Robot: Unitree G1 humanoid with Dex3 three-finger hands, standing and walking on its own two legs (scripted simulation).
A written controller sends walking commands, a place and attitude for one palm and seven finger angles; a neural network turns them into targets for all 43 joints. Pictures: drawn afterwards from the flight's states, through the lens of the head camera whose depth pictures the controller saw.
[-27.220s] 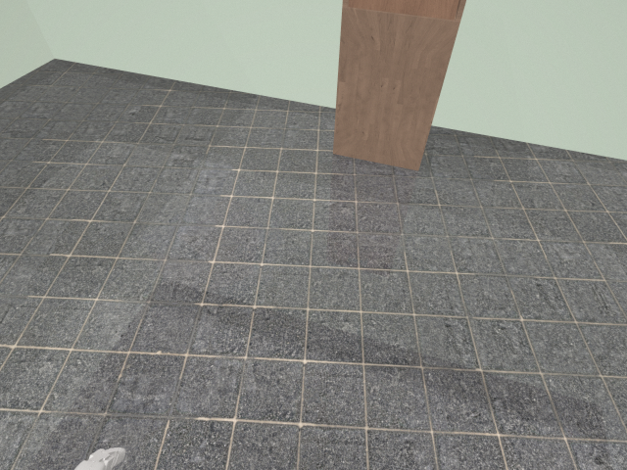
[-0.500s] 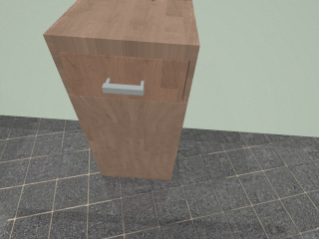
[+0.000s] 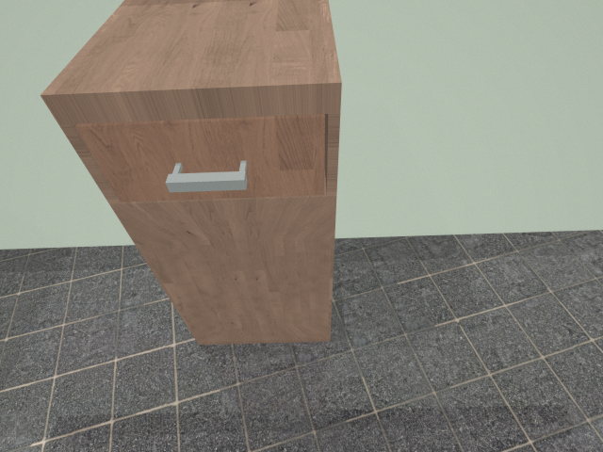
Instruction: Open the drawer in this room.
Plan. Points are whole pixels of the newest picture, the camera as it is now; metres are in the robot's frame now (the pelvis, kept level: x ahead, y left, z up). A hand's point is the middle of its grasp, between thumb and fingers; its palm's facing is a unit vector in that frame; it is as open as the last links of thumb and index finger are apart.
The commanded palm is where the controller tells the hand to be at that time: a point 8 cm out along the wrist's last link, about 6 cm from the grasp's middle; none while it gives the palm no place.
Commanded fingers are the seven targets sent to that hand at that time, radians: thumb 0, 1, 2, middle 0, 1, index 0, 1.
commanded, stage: look again from close up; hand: left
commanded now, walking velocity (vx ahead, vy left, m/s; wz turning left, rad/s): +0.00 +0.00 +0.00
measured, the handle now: (209, 174) +0.55 +0.19 +0.05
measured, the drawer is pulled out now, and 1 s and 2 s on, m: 0.00 0.00 0.00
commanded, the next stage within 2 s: shuffle to correct the standing spot in 0.32 s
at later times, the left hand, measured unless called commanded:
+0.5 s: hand out of the picture -0.01 +0.17 -0.17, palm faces +0.03 -0.98 -0.21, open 7.3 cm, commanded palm none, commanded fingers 0.00 0.90 0.90 -0.20 -0.30 -0.20 -0.30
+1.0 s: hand out of the picture +0.01 +0.15 -0.18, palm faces +0.08 -0.98 -0.17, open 7.4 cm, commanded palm none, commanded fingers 0.00 0.90 0.90 -0.20 -0.30 -0.20 -0.30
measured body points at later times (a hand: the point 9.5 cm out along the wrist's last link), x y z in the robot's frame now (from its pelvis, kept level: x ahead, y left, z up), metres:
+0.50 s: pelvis -0.02 +0.00 +0.00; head -0.01 -0.01 +0.45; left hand -0.01 +0.22 -0.15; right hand -0.04 -0.22 -0.16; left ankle -0.05 +0.14 -0.73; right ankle -0.02 -0.10 -0.73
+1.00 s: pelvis +0.04 -0.01 +0.00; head +0.06 +0.00 +0.44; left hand +0.01 +0.20 -0.17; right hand +0.05 -0.23 -0.16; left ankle +0.00 +0.12 -0.73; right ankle -0.02 -0.10 -0.73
